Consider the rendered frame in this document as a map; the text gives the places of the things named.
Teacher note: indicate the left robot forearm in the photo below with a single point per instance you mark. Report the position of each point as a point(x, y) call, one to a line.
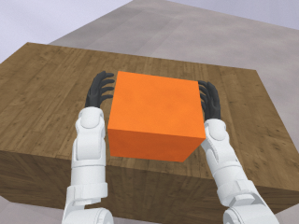
point(88, 175)

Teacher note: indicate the carton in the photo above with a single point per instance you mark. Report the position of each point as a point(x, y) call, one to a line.
point(155, 118)

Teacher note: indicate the robot left upper arm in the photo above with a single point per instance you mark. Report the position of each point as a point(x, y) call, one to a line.
point(89, 216)

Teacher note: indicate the robot right upper arm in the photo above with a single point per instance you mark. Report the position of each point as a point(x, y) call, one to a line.
point(249, 214)

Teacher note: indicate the right robot forearm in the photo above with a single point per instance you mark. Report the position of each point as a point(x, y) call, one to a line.
point(234, 188)

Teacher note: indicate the robot right hand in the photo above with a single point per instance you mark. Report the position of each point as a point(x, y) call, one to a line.
point(211, 104)

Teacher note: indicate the pedestal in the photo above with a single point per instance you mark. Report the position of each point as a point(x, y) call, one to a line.
point(44, 87)

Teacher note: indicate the robot left hand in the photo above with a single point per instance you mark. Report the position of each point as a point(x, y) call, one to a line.
point(94, 96)

